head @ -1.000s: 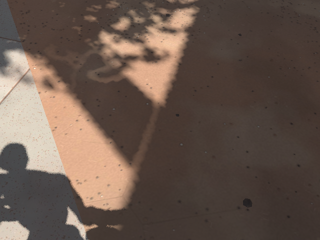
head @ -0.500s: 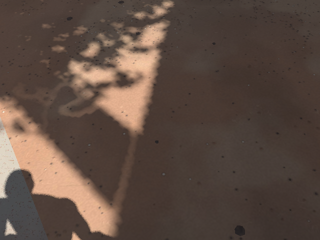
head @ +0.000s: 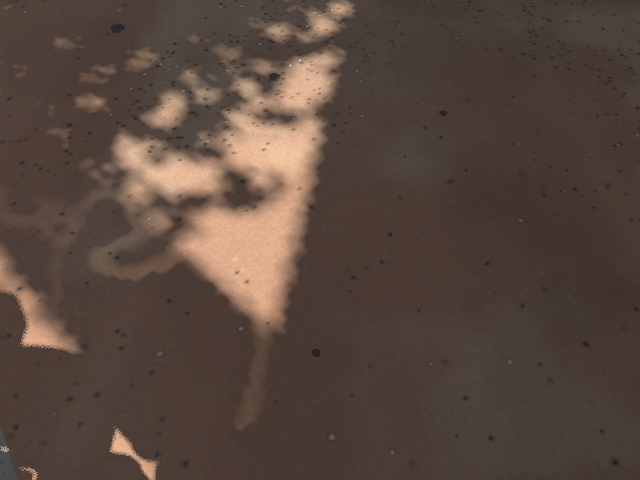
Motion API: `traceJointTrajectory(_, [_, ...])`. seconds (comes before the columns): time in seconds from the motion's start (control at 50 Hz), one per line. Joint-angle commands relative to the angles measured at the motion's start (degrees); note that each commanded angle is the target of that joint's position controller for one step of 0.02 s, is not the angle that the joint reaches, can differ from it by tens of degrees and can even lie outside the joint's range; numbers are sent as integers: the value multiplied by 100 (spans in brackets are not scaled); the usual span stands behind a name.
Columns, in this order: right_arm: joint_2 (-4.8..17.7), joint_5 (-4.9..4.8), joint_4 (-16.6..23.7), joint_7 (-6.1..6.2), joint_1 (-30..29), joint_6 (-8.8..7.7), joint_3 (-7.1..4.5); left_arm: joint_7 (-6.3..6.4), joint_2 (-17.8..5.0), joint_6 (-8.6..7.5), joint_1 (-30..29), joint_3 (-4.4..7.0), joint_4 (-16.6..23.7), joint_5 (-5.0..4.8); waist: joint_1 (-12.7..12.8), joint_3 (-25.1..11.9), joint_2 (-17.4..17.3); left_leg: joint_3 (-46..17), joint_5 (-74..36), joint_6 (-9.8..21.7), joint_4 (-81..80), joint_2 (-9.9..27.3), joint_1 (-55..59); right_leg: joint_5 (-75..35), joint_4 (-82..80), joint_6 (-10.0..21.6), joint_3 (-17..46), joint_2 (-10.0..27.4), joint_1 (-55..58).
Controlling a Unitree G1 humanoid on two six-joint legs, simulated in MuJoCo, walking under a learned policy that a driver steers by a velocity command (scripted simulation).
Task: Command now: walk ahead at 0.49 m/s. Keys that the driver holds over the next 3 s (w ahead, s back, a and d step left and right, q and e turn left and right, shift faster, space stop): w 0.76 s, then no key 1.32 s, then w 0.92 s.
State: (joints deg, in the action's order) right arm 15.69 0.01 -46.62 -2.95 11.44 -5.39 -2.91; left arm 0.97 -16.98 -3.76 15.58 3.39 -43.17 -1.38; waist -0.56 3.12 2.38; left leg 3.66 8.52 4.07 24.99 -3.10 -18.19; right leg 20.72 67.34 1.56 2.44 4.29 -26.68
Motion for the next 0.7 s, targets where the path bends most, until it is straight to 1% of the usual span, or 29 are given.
traceJointTrajectory(0.02, [672,-10,208,60,29,-149,-172,-34,-434,52,370,113,293,51,200,-448,-703,-1625,-678,1117,-1577,1585,596,-315,-306,-88,217,432,-577])
traceJointTrajectory(0.06, [798,-34,135,152,136,-152,-208,-50,-364,65,-52,69,417,121,146,-213,-605,-1402,-810,1144,-1777,1567,595,-817,-835,-246,171,490,-950])
traceJointTrajectory(0.08, [837,-38,114,194,183,-140,-221,-59,-342,52,-237,50,448,130,104,-175,-536,-1284,-880,1110,-1811,1529,686,-1157,-1147,-302,157,503,-1084])
traceJointTrajectory(0.12, [891,-64,85,246,268,-108,-235,-98,-275,10,-591,6,491,124,-13,-134,-467,-986,-971,974,-1818,1390,824,-1815,-1899,-353,73,438,-1096])
traceJointTrajectory(0.16, [977,-98,26,269,432,-79,-251,-143,-188,-37,-994,-43,552,109,-173,-75,-460,-761,-998,854,-1772,1299,922,-2313,-2638,-361,-79,292,-925])
traceJointTrajectory(0.18, [1020,-112,-16,272,546,-61,-259,-171,-175,-56,-1186,-58,583,94,-265,-46,-469,-712,-972,820,-1729,1304,1001,-2441,-2913,-362,-167,211,-845])
traceJointTrajectory(0.2, [1091,-88,-88,267,669,-8,-279,-196,-158,-72,-1356,-65,625,101,-345,3,-503,-745,-895,788,-1637,1331,1168,-2407,-3123,-344,-227,147,-840])
traceJointTrajectory(0.22, [1102,-96,-133,263,792,34,-283,-230,-181,-88,-1516,-66,671,85,-417,30,-528,-785,-883,778,-1552,1407,1340,-2356,-3286,-312,-255,99,-866])
traceJointTrajectory(0.24, [1068,-103,-183,273,940,93,-257,-268,-165,-133,-1654,-69,738,55,-464,59,-565,-893,-847,754,-1492,1491,1598,-2273,-3483,-255,-255,50,-937])
traceJointTrajectory(0.26, [1084,-102,-224,284,987,144,-262,-312,-206,-163,-1748,-58,775,41,-455,103,-602,-937,-937,719,-1372,1596,1831,-2119,-3639,-185,-245,14,-1009])
traceJointTrajectory(0.3, [1172,-110,-249,316,955,215,-293,-377,-316,-199,-1674,-24,781,46,-318,45,-711,-989,-1343,614,-1091,1763,2157,-1757,-3838,-18,-243,-49,-847])
traceJointTrajectory(0.32, [1174,-133,-260,304,911,248,-291,-362,-371,-216,-1466,-14,698,100,-198,-86,-799,-932,-1666,547,-852,1702,2224,-1506,-3927,53,-338,-139,-488])
traceJointTrajectory(0.34, [1173,-127,-247,301,763,277,-280,-333,-505,-224,-909,65,532,112,162,-370,-758,-746,-2443,430,-232,1532,2084,-1582,-4121,185,-508,-315,345])
traceJointTrajectory(0.36, [1007,-65,-213,307,745,283,-213,-279,-824,-216,-2,213,236,124,544,-998,-593,-512,-2677,263,869,1231,1585,-1746,-3943,371,-446,-276,1735])
traceJointTrajectory(0.38, [637,67,-39,318,880,248,-73,-221,-1302,-193,904,335,92,211,783,-1873,237,-205,-1153,-25,2811,787,135,-1677,-3808,834,1077,902,3565])
traceJointTrajectory(0.4, [151,-3,-26,288,1444,114,68,-268,-1512,-187,1055,361,20,226,490,-2477,1626,-582,2358,-234,4257,-59,-1657,-393,-4664,1570,3650,1812,4826])
traceJointTrajectory(0.42, [818,-129,-67,290,1044,39,-69,-262,-929,-236,849,211,105,139,687,-2169,921,-1087,2296,-173,4829,314,-2237,525,-4979,1347,3730,1732,4656])
traceJointTrajectory(0.44, [970,-230,63,281,548,-17,-112,-234,-756,-259,465,142,145,124,648,-1346,664,-920,1748,-106,4827,585,-2536,318,-5093,1137,2926,1542,3927])
traceJointTrajectory(0.46, [901,-197,84,316,294,-43,-94,-223,-726,-271,159,125,148,166,529,-919,245,-818,1232,-110,4627,827,-2409,-280,-5219,1072,2354,1325,3218])
traceJointTrajectory(0.48, [878,-129,70,341,210,-31,-122,-235,-580,-295,-40,80,135,208,387,-603,171,-816,875,-149,4313,980,-2226,-973,-5363,1065,1892,1124,2679])
traceJointTrajectory(0.5, [858,-85,52,318,272,33,-133,-241,-434,-324,-164,30,123,254,223,-569,209,-860,641,-174,4135,1068,-1863,-1517,-5512,1074,1551,981,2346])
traceJointTrajectory(0.52, [736,-86,29,312,351,94,-119,-246,-414,-347,-183,27,76,238,138,-566,286,-844,580,-223,3947,1104,-1678,-1848,-5629,1107,1319,915,2187])
traceJointTrajectory(0.56, [559,-72,48,310,275,197,-78,-228,-463,-373,-171,39,-52,175,49,-392,210,-757,502,-354,3517,1146,-1666,-2381,-5809,1158,901,852,1925])
traceJointTrajectory(0.58, [526,-77,88,321,131,243,-74,-222,-527,-365,-121,49,-120,159,78,-296,156,-712,275,-437,3250,1137,-1749,-2399,-5946,1187,757,832,1878])
traceJointTrajectory(0.6, [499,-56,165,320,-77,259,-62,-199,-578,-347,-72,64,-190,142,115,-180,108,-698,-12,-497,2865,1145,-1856,-2384,-6028,1176,639,798,1868])
traceJointTrajectory(0.62, [452,-40,218,308,-268,257,-45,-173,-611,-325,-37,70,-252,126,159,-106,88,-670,-361,-523,2456,1127,-1858,-2354,-6078,1121,483,727,1863])
traceJointTrajectory(0.66, [349,-42,295,271,-627,230,-5,-137,-682,-291,73,83,-374,102,278,-27,86,-564,-991,-522,1700,1013,-1707,-2304,-6122,1009,218,605,1879])
traceJointTrajectory(0.68, [323,-51,328,252,-806,217,11,-126,-718,-281,154,91,-443,87,345,2,76,-498,-1211,-508,1394,946,-1601,-2263,-6127,978,129,585,1903])
traceJointTrajectory(0.7, [308,-55,391,236,-966,195,23,-125,-801,-260,244,105,-505,55,394,-3,6,-422,-1286,-502,1175,858,-1540,-2233,-6117,982,119,626,1972])
